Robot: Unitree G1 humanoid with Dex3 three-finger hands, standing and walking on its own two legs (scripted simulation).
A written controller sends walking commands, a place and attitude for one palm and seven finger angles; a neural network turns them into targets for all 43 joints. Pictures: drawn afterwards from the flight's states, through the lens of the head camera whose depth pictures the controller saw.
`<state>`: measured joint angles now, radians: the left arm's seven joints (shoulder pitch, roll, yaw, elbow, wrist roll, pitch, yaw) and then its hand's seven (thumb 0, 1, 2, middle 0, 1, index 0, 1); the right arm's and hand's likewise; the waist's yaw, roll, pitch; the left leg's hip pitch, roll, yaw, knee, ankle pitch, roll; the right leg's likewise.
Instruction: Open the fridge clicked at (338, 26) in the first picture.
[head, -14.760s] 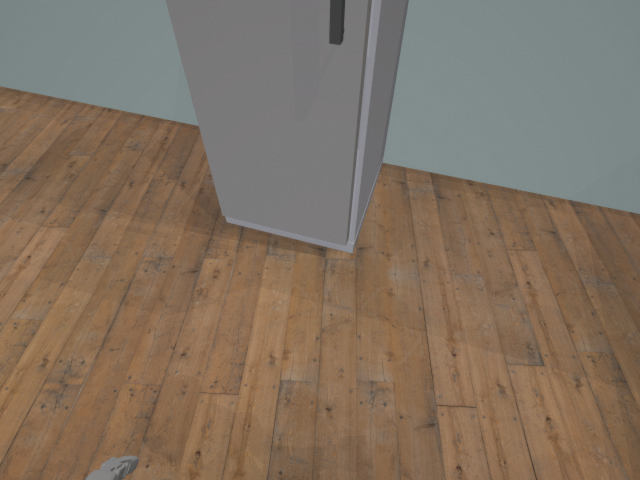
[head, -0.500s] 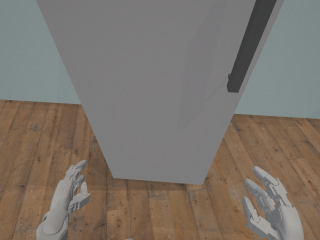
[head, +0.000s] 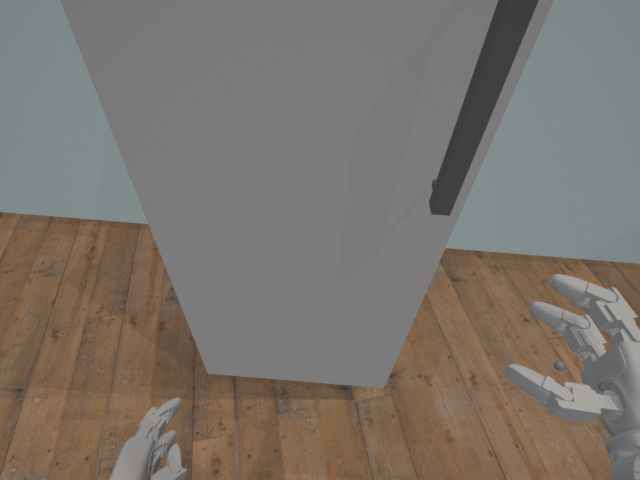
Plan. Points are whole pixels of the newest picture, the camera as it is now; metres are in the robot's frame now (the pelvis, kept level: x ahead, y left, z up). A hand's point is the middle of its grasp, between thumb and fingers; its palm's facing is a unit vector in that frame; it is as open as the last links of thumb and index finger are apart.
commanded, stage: raise the hand to about handle height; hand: right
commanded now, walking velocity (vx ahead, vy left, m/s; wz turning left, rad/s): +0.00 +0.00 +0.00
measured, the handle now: (478, 85) +0.48 -0.15 +0.28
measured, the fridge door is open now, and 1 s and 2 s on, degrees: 0 0 0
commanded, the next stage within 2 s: move the hooked fingers beside the handle in 1.20 s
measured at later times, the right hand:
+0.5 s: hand out of the picture +0.26 -0.27 +0.22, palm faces +0.15 +0.98 -0.09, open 13.8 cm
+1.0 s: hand out of the picture +0.27 -0.28 +0.25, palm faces +0.14 +0.99 -0.09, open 14.0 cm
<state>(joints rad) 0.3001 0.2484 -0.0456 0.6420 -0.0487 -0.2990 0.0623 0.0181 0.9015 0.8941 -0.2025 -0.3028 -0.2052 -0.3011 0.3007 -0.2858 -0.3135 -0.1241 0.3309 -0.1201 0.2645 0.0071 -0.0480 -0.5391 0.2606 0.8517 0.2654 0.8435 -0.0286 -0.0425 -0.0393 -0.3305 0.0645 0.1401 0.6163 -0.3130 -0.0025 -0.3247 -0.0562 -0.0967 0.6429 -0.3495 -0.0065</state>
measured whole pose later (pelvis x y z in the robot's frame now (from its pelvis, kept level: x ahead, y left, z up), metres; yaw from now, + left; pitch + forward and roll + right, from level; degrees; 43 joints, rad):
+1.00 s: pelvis -0.01 +0.00 +0.02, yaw +0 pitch -4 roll +0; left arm 0.18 0.29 -0.09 0.62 -0.10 -0.18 0.09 0.02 0.90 0.89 -0.20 -0.30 -0.20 -0.30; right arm -0.23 -0.51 -0.52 0.01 0.32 0.39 0.39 -0.01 0.50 -0.30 0.30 1.21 0.31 1.20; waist -0.07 -0.06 -0.01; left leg -0.13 0.06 0.14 0.42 -0.22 0.00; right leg -0.11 -0.04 -0.10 0.42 -0.24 0.00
